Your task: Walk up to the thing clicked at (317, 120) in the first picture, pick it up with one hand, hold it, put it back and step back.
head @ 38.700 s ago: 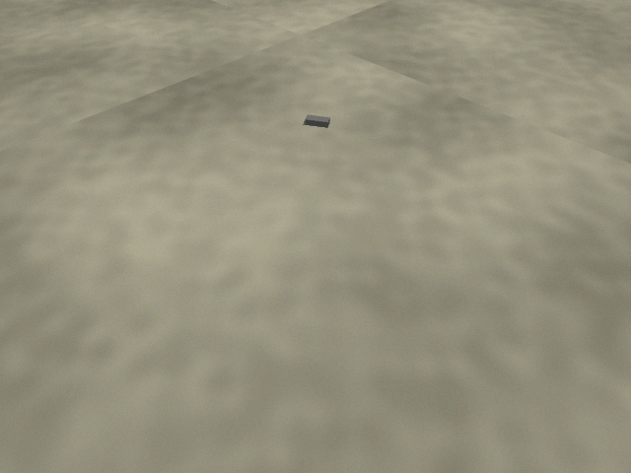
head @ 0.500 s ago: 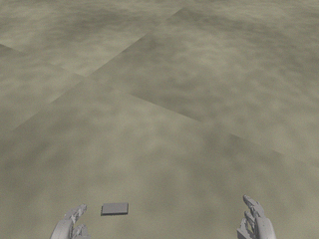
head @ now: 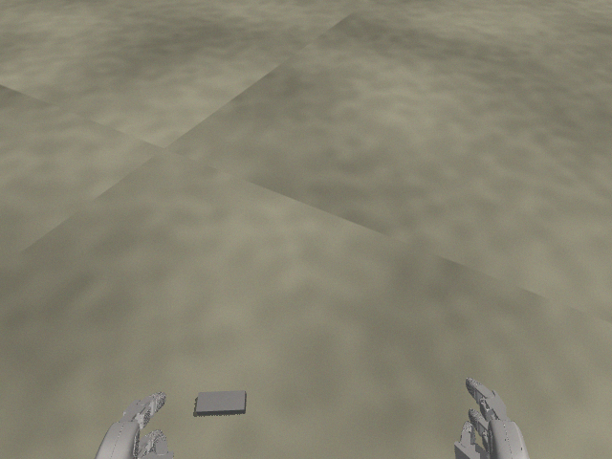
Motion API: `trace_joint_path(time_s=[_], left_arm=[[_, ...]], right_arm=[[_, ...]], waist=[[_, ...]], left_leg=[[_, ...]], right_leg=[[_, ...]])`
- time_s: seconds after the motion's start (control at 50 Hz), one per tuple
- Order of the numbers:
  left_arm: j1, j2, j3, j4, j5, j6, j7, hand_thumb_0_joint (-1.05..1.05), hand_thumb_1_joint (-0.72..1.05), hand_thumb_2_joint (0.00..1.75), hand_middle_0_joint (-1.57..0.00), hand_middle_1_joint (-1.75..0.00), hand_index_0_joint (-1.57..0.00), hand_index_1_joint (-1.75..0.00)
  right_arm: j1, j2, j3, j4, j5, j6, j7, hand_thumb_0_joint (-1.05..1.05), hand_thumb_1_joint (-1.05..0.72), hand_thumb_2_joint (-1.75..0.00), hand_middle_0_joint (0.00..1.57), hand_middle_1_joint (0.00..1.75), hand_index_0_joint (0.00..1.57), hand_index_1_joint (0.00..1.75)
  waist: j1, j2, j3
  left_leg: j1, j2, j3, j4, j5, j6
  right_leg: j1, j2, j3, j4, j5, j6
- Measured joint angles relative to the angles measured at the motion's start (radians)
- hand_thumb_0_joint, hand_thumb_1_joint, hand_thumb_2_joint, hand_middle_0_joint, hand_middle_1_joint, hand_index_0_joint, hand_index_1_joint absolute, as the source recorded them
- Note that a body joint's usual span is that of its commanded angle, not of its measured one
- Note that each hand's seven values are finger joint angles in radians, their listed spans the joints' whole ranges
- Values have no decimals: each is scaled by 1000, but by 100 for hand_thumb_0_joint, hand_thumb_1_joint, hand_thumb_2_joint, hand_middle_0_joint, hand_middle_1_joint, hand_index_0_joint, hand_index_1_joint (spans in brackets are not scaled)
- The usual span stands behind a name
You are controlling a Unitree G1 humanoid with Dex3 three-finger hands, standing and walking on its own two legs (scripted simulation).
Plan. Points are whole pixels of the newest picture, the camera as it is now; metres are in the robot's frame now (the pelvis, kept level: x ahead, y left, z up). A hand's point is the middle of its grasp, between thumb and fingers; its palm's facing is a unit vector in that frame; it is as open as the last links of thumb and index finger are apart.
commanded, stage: home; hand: left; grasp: from above
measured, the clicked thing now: (221, 402) +0.43 +0.24 -0.70
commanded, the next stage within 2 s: stand in 0.40 s
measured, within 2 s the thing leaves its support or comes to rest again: neither
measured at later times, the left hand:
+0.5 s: hand out of the picture +0.16 +0.18 -0.05, palm faces +0.04 -0.98 -0.19, open 7.4 cm
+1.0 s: hand out of the picture +0.05 +0.24 -0.11, palm faces +0.03 -0.95 -0.31, open 7.4 cm
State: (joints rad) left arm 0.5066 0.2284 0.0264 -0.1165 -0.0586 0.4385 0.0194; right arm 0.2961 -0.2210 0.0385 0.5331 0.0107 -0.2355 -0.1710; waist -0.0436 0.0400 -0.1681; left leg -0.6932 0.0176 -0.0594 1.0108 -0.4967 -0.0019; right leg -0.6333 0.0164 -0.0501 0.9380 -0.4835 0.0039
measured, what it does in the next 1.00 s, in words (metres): rises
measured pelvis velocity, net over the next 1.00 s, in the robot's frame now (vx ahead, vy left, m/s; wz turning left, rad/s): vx -0.01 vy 0.01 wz -0.01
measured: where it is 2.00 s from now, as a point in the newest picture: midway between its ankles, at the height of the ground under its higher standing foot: outside the picture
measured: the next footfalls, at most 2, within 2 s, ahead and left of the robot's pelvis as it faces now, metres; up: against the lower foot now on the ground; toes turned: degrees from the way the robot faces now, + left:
none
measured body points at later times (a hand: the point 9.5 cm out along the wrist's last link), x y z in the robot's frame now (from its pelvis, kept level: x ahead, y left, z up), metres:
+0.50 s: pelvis +0.00 +0.00 +0.00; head +0.02 +0.01 +0.45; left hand +0.16 +0.23 -0.03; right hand +0.16 -0.25 -0.06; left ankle +0.00 +0.12 -0.68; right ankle -0.01 -0.13 -0.68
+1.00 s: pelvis -0.01 +0.01 +0.06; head -0.01 +0.02 +0.51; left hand +0.05 +0.29 -0.08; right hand +0.06 -0.26 -0.08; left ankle +0.00 +0.12 -0.68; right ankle -0.01 -0.13 -0.68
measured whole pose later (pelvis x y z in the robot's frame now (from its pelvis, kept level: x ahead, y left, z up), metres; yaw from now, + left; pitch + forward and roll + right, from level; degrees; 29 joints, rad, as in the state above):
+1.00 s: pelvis -0.01 +0.01 +0.06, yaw +0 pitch -3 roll +0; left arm 0.21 0.28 0.04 0.99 0.03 0.02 0.04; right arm 0.19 -0.27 -0.04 1.03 -0.04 -0.01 -0.02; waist 0.02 -0.01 0.05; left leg -0.19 -0.03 -0.01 0.50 -0.25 0.03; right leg -0.17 -0.04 0.00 0.48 -0.26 0.03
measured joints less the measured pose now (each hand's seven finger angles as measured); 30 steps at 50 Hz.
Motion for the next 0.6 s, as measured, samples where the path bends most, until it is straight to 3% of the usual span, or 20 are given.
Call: trace_joint_path(time_s=[0.5, 0.56, 0.6], left_arm=[[4, 0, 1, -3, -4, -2, -1, 1, 91, 90, -20, -30, -20, -30], [-128, 21, -27, 240, 66, -180, 11, 1, 91, 90, -21, -30, -20, -30], [-210, 33, -28, 416, 93, -261, 14, 1, 91, 90, -21, -30, -20, -30]], right_arm=[[1, -3, -2, -4, 2, 4, 1, 1, -91, -90, 21, 30, 21, 30], [-64, -16, -19, 101, -74, 67, 52, 1, -91, -90, 20, 30, 20, 30], [-102, -34, -18, 175, -90, 125, 95, 1, -91, -90, 21, 30, 21, 30]], waist=[[-1, 2, 0], [35, -25, 93], [52, -41, 130]], left_leg=[[-4, 1, -2, 3, -3, -3], [92, -10, 19, -48, 21, 3], [147, -20, 30, -99, 47, 5]], right_leg=[[-5, 1, -2, 6, -5, -3], [74, -11, 18, -17, 7, -6], [119, -22, 28, -48, 23, -6]])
